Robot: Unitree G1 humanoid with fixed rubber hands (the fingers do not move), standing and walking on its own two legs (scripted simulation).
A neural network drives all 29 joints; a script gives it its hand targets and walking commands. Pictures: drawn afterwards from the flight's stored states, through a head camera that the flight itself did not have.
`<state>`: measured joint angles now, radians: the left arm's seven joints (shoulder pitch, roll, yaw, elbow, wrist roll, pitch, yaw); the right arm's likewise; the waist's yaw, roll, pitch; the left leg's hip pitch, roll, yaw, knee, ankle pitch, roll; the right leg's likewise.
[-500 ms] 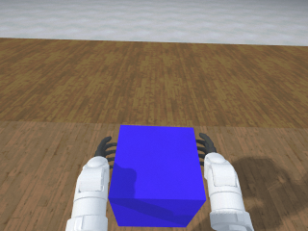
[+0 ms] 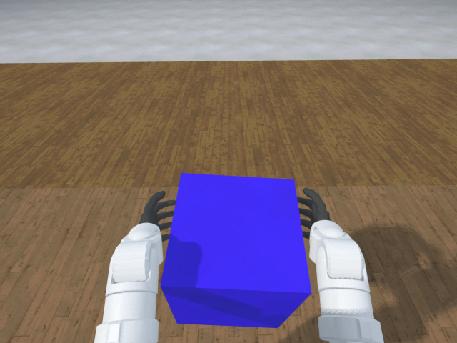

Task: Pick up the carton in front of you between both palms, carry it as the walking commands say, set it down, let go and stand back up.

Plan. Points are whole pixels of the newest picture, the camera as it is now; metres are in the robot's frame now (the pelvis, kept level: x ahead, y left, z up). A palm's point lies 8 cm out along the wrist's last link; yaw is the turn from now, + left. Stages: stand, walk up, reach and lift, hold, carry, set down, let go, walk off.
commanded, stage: carry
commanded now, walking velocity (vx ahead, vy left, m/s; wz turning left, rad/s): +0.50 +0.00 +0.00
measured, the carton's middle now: (232, 255) +0.29 +0.00 -0.01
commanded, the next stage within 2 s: none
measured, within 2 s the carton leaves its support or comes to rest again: neither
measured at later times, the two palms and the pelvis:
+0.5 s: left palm (164, 149) +0.50 +0.15 +0.09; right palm (295, 150) +0.49 -0.15 +0.10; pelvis +0.23 +0.02 +0.01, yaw -2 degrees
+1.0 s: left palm (191, 88) +0.82 +0.12 +0.09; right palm (285, 86) +0.83 -0.18 +0.09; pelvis +0.56 -0.04 +0.01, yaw +0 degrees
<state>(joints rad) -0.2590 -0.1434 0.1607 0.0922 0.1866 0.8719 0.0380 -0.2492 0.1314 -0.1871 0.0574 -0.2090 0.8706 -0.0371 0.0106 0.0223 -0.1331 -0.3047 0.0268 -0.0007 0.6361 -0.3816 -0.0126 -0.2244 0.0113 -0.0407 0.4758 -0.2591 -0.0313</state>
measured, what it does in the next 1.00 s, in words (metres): walks ahead: left foot, then right foot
